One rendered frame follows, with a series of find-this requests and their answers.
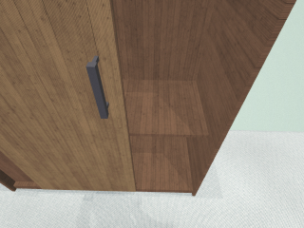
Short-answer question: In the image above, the wardrobe door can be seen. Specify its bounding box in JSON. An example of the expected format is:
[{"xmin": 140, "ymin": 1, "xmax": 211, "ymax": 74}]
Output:
[
  {"xmin": 0, "ymin": 151, "xmax": 34, "ymax": 182},
  {"xmin": 0, "ymin": 0, "xmax": 137, "ymax": 192}
]

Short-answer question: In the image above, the handle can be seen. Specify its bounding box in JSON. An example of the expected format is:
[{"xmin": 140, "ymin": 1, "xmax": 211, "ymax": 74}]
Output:
[{"xmin": 86, "ymin": 55, "xmax": 109, "ymax": 119}]

